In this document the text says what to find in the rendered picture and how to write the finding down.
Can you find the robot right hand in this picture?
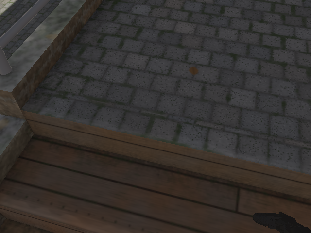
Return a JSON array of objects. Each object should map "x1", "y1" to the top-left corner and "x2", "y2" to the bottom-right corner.
[{"x1": 253, "y1": 212, "x2": 311, "y2": 233}]

